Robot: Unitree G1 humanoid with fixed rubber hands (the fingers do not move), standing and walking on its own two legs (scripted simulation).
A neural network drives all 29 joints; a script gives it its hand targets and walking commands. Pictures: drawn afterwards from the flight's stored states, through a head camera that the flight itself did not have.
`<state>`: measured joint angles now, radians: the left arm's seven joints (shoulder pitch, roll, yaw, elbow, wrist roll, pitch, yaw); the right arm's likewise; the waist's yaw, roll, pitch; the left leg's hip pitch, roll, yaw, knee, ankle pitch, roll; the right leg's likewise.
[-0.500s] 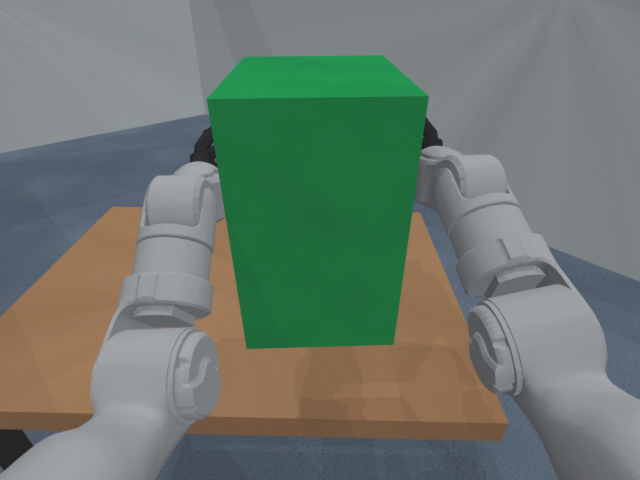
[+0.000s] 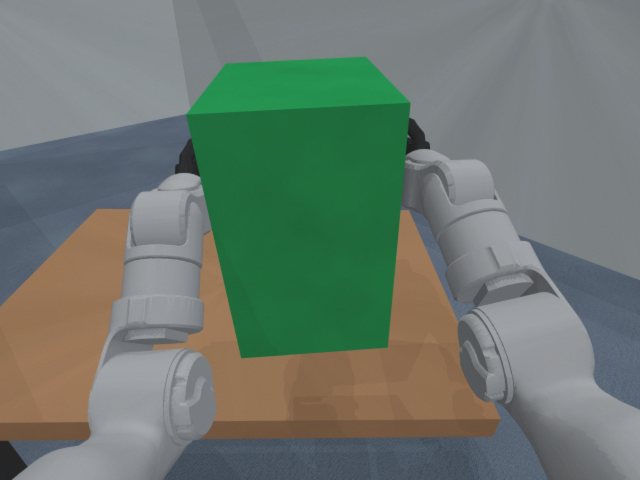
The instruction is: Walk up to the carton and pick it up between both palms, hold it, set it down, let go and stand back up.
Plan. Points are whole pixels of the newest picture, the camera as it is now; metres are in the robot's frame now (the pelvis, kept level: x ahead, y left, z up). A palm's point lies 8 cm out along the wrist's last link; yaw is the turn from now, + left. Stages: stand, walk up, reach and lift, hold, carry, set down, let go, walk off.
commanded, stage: hold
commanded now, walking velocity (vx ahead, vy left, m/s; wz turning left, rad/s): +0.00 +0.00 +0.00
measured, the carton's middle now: (305, 203) +0.37 +0.00 +0.26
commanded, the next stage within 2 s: none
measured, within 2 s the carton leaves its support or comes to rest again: neither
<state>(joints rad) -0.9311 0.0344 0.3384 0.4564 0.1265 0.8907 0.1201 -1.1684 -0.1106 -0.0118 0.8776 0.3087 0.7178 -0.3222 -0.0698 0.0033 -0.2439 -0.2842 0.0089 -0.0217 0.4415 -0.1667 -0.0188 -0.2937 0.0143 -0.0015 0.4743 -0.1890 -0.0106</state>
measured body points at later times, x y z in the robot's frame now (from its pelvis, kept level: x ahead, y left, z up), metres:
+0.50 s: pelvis +0.00 +0.00 +0.00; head -0.09 +0.00 +0.44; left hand +0.39 +0.13 +0.28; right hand +0.39 -0.14 +0.30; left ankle +0.04 +0.14 -0.74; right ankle +0.04 -0.10 -0.74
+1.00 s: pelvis +0.00 +0.00 +0.00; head -0.09 +0.00 +0.44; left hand +0.39 +0.13 +0.28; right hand +0.39 -0.13 +0.30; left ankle +0.04 +0.14 -0.74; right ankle +0.04 -0.10 -0.74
